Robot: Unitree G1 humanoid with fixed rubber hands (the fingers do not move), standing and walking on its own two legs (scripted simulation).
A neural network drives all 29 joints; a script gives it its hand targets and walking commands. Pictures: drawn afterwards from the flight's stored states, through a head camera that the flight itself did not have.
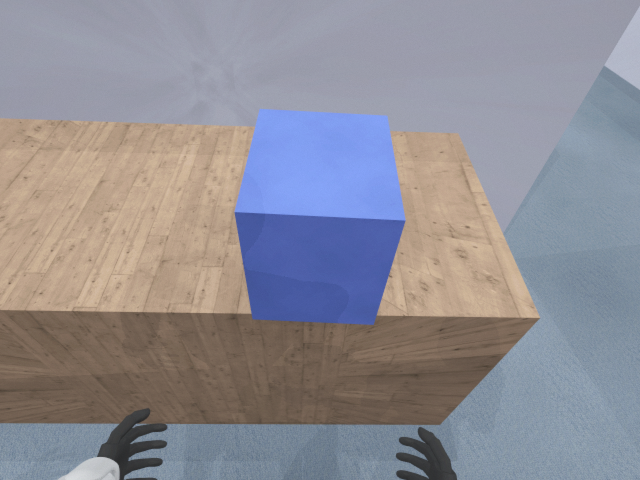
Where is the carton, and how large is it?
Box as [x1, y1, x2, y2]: [235, 109, 405, 324]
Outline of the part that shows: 260,109 235,208 235,217 252,318 373,324 405,220 387,117 384,115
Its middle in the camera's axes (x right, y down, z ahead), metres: +0.00 -0.04 +0.65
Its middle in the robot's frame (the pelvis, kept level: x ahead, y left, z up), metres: +0.52 +0.02 +0.01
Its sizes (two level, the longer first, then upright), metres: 0.245 0.212 0.260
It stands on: a pedestal, 0.64 m high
